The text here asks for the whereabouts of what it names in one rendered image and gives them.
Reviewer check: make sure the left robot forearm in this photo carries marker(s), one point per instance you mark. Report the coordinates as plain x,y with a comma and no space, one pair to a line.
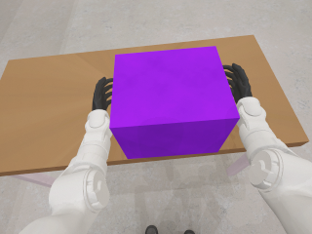
95,146

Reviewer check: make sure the left robot upper arm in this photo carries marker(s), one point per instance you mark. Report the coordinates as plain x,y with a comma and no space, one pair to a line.
75,200

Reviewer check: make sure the right robot hand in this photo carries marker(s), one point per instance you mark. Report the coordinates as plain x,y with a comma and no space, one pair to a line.
241,87

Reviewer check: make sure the carton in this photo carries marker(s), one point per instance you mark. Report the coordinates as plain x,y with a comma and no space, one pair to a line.
171,102

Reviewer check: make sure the left robot hand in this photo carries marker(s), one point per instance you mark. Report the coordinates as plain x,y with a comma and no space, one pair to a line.
100,96

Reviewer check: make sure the right robot upper arm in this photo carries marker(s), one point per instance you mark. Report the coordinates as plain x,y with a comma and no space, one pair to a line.
284,182

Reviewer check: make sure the table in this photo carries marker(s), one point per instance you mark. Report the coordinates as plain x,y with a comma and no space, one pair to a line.
45,103

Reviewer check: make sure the right robot forearm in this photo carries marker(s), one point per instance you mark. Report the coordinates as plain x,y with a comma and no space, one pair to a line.
254,131

